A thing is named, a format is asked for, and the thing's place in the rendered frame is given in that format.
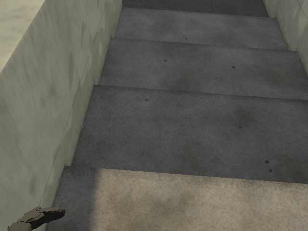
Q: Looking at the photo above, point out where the robot left hand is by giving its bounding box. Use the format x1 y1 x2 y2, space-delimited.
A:
8 206 65 231

